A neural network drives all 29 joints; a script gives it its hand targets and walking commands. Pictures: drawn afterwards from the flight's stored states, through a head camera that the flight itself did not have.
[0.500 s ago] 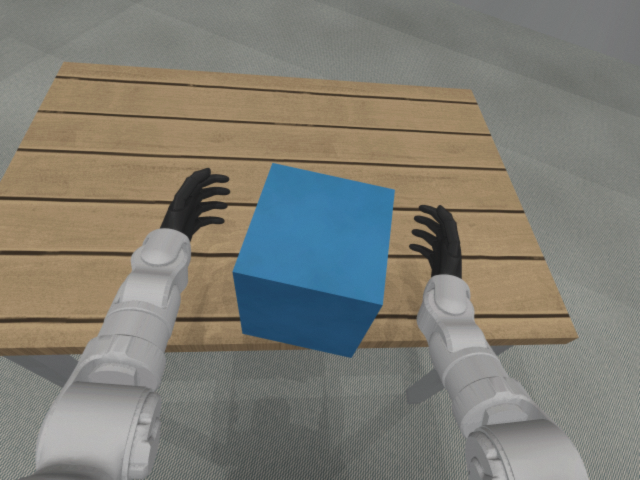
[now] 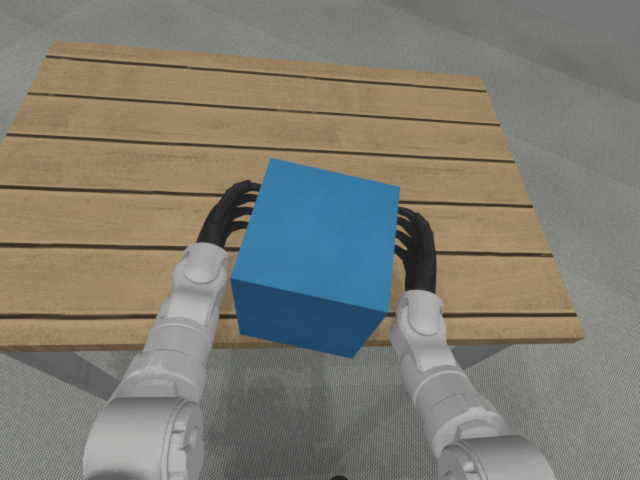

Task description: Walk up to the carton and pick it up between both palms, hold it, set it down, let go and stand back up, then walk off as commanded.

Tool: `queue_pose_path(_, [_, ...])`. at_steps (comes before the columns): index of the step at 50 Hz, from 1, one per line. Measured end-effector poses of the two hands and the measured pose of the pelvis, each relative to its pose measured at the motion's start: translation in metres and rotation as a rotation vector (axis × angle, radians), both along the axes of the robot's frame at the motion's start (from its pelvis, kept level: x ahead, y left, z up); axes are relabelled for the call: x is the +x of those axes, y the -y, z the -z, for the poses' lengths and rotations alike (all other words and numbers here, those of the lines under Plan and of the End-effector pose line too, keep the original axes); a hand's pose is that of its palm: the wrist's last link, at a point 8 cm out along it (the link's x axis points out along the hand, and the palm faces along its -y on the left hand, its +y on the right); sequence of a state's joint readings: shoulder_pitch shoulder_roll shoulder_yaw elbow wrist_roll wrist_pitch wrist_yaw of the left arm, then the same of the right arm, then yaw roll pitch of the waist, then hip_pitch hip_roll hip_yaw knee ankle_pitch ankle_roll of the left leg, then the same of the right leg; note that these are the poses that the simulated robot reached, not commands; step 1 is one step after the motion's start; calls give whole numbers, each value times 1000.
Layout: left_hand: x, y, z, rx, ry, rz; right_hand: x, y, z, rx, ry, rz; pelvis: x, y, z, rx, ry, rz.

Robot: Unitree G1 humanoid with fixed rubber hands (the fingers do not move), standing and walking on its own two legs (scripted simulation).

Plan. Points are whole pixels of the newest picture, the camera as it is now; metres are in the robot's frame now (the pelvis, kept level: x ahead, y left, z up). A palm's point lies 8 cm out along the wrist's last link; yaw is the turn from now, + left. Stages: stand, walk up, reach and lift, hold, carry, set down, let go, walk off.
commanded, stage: reach and lift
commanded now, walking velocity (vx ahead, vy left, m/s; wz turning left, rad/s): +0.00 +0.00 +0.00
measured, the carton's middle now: (314, 265) +0.39 -0.03 +0.00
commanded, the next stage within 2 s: none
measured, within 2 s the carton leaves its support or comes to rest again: leaves its support in 1.62 s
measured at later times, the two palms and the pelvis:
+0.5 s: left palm (218, 245) +0.42 +0.10 +0.01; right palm (414, 286) +0.34 -0.15 +0.01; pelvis +0.00 +0.00 +0.00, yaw +0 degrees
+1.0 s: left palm (217, 247) +0.42 +0.10 +0.01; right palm (414, 287) +0.34 -0.15 +0.01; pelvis +0.00 +0.00 +0.00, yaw +0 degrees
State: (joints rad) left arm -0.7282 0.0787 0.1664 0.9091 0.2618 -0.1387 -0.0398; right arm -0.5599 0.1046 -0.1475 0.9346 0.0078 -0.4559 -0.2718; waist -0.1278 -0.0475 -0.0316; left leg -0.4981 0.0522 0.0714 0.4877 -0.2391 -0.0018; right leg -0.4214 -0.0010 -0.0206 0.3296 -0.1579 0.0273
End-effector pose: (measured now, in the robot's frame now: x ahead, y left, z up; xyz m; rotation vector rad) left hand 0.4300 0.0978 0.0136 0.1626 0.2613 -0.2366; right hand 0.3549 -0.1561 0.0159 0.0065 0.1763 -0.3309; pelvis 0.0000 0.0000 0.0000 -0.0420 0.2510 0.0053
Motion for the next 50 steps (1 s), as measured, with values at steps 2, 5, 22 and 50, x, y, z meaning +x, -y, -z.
queue_pose_path(2, [-1, 0, -1, 0, 8, 0, -1, 0, -1, -13, 4, -3, -1, -1, 0, -1, 0, 0])
queue_pose_path(5, [-3, 0, 0, 3, 15, -1, -3, -1, -1, -25, 6, -3, -2, -1, 0, -1, 1, 0])
queue_pose_path(22, [-10, 1, 3, -28, 30, -27, -11, -7, 1, -13, 12, 43, -2, -1, 0, -2, 2, 0])
queue_pose_path(50, [-12, 0, 5, -35, 30, -32, -14, -8, 2, -11, 9, 50, -2, -4, -1, -5, 3, 0])
